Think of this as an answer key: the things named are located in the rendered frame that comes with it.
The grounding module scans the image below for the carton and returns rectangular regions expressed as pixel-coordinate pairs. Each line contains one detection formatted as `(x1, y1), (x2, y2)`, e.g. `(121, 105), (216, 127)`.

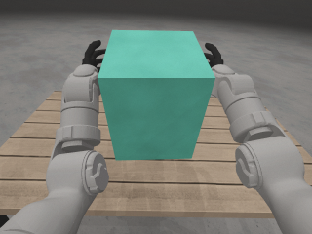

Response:
(97, 30), (215, 161)

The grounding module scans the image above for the robot left hand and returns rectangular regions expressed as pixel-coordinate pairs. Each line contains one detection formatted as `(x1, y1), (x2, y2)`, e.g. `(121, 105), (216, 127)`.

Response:
(82, 40), (106, 72)

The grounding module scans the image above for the left robot forearm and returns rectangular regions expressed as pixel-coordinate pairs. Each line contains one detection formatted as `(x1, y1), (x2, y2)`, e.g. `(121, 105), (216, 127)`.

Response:
(46, 64), (101, 189)

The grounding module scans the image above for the right robot forearm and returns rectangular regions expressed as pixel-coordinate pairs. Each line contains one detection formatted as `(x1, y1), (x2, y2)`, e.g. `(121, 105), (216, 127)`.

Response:
(211, 64), (305, 175)

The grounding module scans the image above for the table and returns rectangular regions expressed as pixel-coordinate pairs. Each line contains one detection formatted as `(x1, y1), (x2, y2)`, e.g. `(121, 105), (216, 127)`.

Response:
(0, 91), (312, 228)

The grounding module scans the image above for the robot left upper arm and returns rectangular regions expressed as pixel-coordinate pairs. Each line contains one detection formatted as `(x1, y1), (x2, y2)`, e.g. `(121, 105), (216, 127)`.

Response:
(0, 150), (109, 234)

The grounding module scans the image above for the robot right hand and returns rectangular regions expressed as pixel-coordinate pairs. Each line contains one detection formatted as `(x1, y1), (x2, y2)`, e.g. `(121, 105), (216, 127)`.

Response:
(204, 43), (224, 68)

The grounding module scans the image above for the robot right upper arm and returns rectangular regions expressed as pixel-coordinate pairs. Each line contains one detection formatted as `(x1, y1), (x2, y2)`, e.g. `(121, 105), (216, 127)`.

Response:
(235, 136), (312, 234)

